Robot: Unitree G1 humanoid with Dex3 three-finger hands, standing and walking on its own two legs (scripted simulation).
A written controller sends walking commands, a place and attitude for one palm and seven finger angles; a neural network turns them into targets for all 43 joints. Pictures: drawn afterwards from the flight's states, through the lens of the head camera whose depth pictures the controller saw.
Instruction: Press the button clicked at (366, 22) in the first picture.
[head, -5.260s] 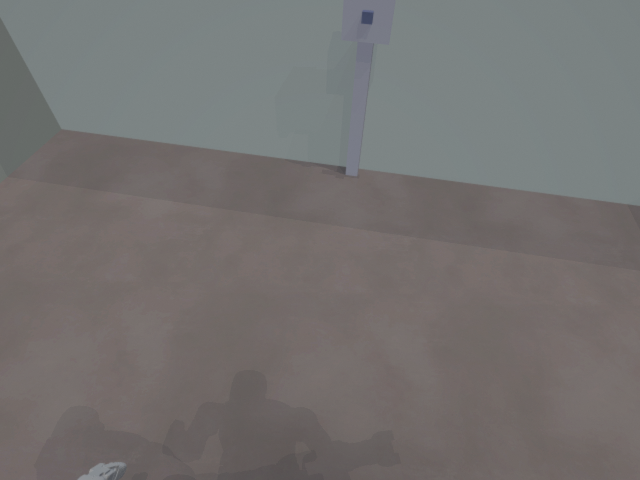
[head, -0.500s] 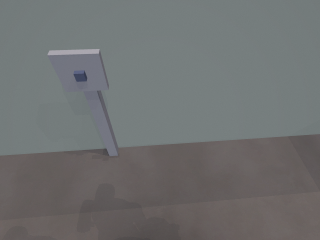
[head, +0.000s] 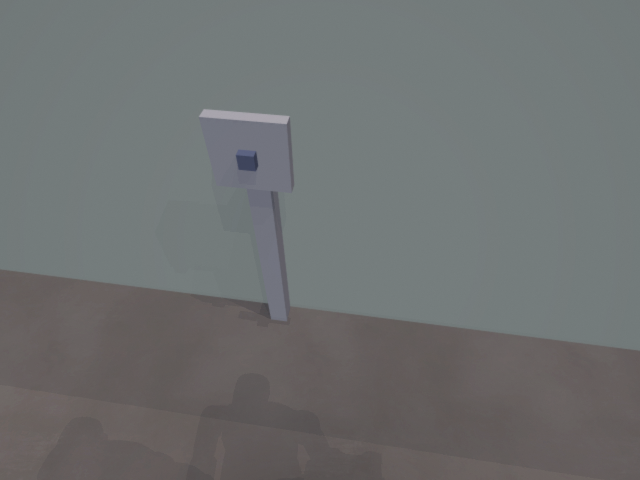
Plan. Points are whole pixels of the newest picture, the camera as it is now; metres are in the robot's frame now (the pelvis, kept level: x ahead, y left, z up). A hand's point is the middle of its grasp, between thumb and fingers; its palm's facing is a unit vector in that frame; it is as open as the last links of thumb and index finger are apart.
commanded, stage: take the last steps up to it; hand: left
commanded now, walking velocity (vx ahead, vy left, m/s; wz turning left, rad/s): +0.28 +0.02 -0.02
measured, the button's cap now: (247, 159) +0.71 +0.25 -0.03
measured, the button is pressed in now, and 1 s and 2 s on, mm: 0 0 0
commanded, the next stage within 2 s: come to a stop and stand still in 0.44 s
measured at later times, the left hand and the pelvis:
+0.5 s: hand (221, 405) +0.25 +0.20 -0.18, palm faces -0.07 -0.97 -0.22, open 7.4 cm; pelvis +0.14 +0.02 -0.02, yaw -3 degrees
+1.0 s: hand (192, 406) +0.25 +0.25 -0.20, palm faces +0.00 -0.98 -0.19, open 7.3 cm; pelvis +0.19 +0.06 -0.01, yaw -3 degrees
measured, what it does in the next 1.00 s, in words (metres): walks ahead: left foot, then right foot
